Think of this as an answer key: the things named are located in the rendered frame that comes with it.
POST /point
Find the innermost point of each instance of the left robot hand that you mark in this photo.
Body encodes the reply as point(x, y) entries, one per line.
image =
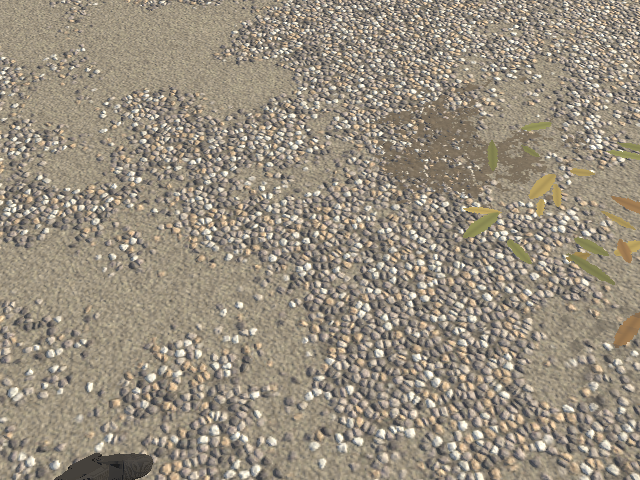
point(113, 467)

